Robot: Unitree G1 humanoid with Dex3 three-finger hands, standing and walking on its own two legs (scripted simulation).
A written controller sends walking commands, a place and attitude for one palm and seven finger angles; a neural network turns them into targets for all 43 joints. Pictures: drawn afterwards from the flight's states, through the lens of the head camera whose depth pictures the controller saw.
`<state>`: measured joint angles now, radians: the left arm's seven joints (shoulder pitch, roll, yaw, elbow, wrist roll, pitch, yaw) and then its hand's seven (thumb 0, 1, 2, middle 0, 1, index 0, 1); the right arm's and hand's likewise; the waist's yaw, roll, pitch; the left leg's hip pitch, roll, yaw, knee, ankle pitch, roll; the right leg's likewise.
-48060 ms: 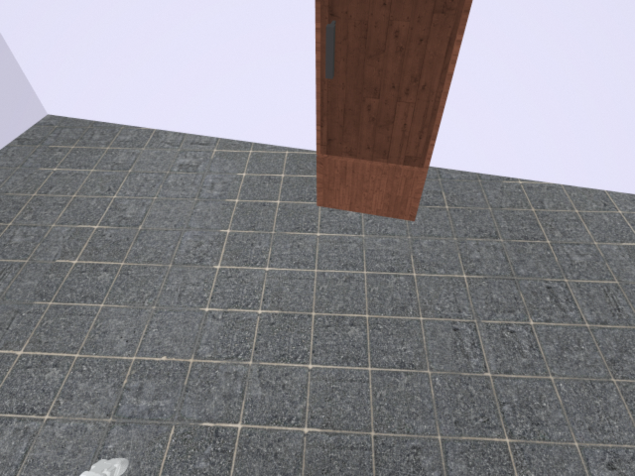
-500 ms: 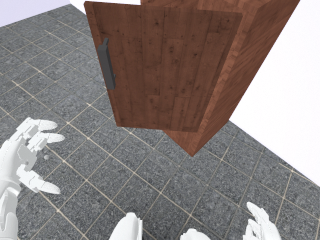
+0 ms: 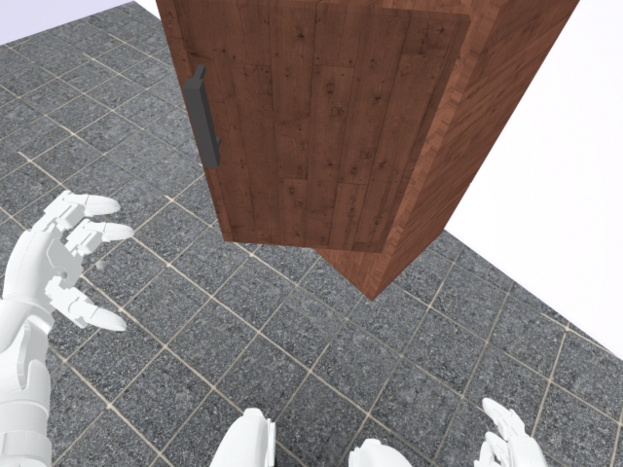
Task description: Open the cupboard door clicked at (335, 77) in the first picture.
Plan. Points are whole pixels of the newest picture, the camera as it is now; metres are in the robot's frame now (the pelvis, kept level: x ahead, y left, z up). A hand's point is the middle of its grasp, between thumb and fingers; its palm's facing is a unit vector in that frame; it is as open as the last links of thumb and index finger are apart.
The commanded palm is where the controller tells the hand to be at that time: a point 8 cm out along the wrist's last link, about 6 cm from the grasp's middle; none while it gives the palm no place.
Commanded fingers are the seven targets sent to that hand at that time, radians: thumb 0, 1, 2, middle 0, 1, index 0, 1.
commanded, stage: move the hooked fingers beside the handle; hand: left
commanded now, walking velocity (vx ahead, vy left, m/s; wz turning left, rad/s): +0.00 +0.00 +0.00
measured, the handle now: (206, 118) +0.61 +0.20 +0.05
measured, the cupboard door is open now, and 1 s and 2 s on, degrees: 42 42 42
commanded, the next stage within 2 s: none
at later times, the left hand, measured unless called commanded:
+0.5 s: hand (125, 201) +0.43 +0.27 +0.06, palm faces -0.02 -1.00 -0.02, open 13.9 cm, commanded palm +0.42 +0.32 +0.06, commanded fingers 0.00 -0.50 0.30 -0.30 -1.20 -0.30 -1.20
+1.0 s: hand (148, 154) +0.51 +0.27 +0.06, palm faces -0.01 -1.00 -0.01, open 13.9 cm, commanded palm +0.51 +0.30 +0.05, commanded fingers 0.00 -0.50 0.30 -0.30 -1.20 -0.30 -1.20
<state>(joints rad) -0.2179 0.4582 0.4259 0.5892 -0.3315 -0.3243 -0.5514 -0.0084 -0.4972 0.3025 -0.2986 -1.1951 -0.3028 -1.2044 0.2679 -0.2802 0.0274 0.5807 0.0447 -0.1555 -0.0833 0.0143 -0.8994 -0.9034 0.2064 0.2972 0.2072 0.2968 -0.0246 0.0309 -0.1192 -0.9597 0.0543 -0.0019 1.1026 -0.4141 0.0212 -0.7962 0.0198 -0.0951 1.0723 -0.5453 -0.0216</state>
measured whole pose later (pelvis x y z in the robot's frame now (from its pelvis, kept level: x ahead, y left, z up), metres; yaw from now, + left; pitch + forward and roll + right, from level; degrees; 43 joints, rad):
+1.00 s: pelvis +0.00 +0.02 -0.02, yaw -3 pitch +25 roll -5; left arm -0.92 0.72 0.52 1.21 -0.11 -0.36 -0.46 -0.01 -0.50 0.30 -0.30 -1.19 -0.30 -1.20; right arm 0.36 -0.28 0.05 0.63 0.01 0.05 -0.05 0.01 -0.90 -0.90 0.21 0.30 0.21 0.30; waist -0.17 0.03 -0.11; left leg -1.20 0.08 0.01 1.20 -0.44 0.04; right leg -1.03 0.04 -0.08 1.14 -0.55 0.00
